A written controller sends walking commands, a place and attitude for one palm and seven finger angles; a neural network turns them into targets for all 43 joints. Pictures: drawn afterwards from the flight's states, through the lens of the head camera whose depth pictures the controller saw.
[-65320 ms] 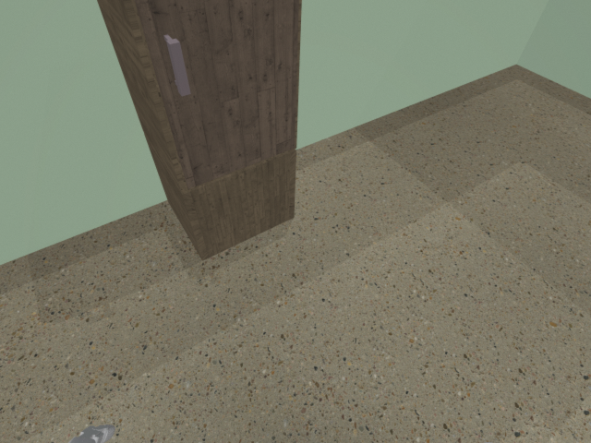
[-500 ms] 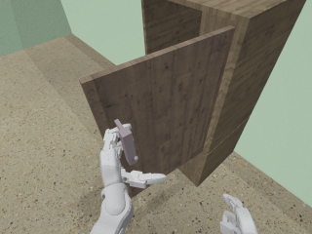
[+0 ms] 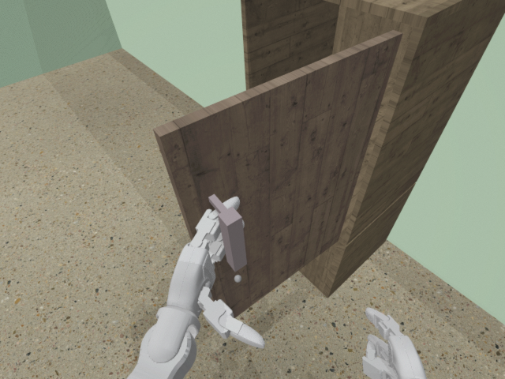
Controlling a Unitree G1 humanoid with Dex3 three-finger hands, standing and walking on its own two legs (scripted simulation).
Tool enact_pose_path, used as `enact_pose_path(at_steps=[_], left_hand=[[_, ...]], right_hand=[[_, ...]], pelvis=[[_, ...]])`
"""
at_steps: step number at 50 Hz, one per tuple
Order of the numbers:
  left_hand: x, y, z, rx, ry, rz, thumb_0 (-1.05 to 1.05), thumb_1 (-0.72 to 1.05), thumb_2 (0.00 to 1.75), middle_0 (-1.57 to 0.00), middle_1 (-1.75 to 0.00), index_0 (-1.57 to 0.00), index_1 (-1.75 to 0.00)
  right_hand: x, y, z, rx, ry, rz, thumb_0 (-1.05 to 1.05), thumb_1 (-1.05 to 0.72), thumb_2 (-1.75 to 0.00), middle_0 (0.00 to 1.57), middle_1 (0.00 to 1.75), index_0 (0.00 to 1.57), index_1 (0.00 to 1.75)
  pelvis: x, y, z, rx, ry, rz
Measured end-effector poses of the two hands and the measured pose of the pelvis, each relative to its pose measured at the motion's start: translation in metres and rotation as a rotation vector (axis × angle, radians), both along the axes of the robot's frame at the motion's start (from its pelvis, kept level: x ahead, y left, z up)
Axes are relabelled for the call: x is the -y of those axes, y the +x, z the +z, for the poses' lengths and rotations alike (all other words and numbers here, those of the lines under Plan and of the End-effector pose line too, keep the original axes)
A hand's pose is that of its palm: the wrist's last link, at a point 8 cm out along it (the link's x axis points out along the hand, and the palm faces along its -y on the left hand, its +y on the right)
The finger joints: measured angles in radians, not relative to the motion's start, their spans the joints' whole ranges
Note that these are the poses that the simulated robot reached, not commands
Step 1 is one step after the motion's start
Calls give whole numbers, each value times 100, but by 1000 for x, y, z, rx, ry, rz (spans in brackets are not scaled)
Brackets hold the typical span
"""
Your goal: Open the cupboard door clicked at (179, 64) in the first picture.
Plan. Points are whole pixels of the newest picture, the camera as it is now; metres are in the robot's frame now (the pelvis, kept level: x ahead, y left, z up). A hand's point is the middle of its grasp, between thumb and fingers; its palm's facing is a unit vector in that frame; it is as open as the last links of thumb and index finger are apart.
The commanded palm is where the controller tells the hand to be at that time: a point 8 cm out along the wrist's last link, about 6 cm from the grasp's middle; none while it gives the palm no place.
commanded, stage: slide the hand sideways off the handle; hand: left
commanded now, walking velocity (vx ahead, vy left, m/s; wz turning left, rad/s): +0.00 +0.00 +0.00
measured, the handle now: (226, 232) +0.31 +0.06 +0.10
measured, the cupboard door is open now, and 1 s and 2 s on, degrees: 86 82 82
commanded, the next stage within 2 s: draw the hand back to the body in 0.96 s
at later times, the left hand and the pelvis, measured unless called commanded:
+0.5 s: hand (203, 292) +0.22 +0.08 +0.09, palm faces -0.08 -1.00 -0.02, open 16.1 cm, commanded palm +0.19 +0.15 +0.09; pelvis +0.01 +0.00 -0.01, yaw -2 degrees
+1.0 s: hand (159, 313) +0.19 +0.14 +0.08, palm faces -0.06 -1.00 -0.03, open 16.3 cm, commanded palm +0.16 +0.19 +0.09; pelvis +0.02 +0.00 -0.01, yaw -1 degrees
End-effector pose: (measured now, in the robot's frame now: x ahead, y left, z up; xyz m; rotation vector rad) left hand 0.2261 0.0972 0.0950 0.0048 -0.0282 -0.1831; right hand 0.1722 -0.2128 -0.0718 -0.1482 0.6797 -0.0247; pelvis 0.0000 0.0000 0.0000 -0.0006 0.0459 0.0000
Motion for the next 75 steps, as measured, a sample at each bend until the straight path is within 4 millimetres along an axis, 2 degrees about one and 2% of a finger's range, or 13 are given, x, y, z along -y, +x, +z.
enact_pose_path(at_steps=[9, 21, 36, 49, 55, 59, 66, 75], left_hand=[[0, -2, 1, -13, -16, 14, -1, -50, 30, -19, -35, -19, -34], [-33, -21, -2, -36, 9, 92, -1, -50, 30, -20, -33, -20, -33], [-67, -33, -6, -54, 31, 106, -1, -50, 30, -18, -31, -19, -32], [-95, -53, -8, -70, 34, 122, -1, -50, 30, -16, -30, -16, -31], [-93, -53, -7, -43, 8, 106, -1, -50, 30, -15, -30, -15, -30], [-94, -50, -1, -26, 29, 95, -1, -50, 30, -15, -30, -15, -30], [-115, -49, 13, -21, 63, 131, -1, -50, 30, -15, -30, -16, -30], [-131, -51, 28, -15, 75, 128, -1, -50, 30, -15, -30, -16, -30]], right_hand=[[-4, -6, 7, 21, 11, -24, 1, -90, -90, 20, 30, 20, 30], [6, 2, 8, 40, -11, -24, 1, -90, -90, 20, 30, 20, 30], [17, 11, 5, 67, -37, -44, 1, -90, -90, 20, 30, 20, 30], [11, 18, 6, 94, -48, -55, 1, -90, -90, 20, 30, 20, 30], [3, 20, 7, 125, -48, -42, 1, -90, -90, 20, 30, 20, 30], [-3, 19, 8, 129, -36, -48, 1, -90, -90, 20, 30, 20, 30], [-12, 15, 11, 123, -20, -60, 1, -90, -90, 20, 30, 20, 30], [-13, 17, 20, 146, -40, -48, 1, -90, -90, 20, 30, 20, 30]], pelvis=[[-2, 4, 1, -9, 6, -33], [1, 12, -3, -34, -1, -32], [5, 19, -9, -73, -11, -19], [-2, 20, -13, -85, -25, -12], [-8, 17, -17, -87, -32, -8], [-11, 16, -17, -82, -32, -13], [-15, 19, -11, -60, -35, -17], [-20, 20, -4, -31, -42, -11]])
